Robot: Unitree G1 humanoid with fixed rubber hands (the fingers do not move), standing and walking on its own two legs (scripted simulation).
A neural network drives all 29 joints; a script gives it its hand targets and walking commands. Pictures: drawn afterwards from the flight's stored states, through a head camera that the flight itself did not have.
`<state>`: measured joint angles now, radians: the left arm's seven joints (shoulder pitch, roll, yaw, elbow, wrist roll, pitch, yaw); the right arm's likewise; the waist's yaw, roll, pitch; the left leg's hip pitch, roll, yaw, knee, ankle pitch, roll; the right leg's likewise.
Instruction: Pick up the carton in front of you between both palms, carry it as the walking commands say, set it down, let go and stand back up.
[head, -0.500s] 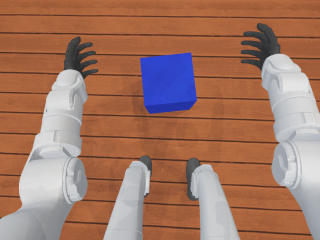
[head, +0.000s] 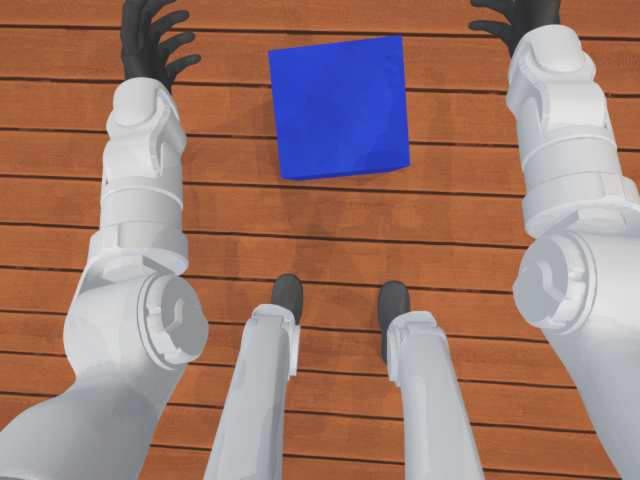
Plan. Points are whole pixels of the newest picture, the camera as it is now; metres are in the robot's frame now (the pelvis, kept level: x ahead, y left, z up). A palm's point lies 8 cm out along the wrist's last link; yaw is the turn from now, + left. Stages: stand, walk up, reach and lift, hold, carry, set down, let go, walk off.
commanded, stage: reach and lift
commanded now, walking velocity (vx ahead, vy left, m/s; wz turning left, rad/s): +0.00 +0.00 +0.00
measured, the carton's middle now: (339, 121) +0.52 +0.02 -0.51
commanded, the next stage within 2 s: none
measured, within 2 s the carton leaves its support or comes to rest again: leaves its support in 1.58 s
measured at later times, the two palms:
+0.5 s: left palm (220, 123) +0.50 +0.21 -0.37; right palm (457, 100) +0.54 -0.17 -0.38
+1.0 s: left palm (240, 121) +0.51 +0.19 -0.43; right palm (440, 104) +0.54 -0.15 -0.44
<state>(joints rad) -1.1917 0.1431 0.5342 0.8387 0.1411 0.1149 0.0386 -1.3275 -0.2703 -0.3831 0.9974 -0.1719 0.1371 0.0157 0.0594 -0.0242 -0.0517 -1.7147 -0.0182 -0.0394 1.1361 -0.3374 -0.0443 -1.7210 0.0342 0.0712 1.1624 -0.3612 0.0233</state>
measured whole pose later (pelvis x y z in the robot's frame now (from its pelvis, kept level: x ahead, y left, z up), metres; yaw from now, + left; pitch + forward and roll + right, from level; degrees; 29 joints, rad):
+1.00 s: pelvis -0.05 +0.00 -0.26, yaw +1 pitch +37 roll +2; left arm -1.60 0.34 0.21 1.16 -0.17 0.09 0.12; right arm -1.68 -0.44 -0.01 1.21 0.19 0.10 -0.07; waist 0.05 0.00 0.45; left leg -2.23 -0.03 -0.02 2.21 -0.61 -0.06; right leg -2.24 0.05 0.06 2.25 -0.66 0.04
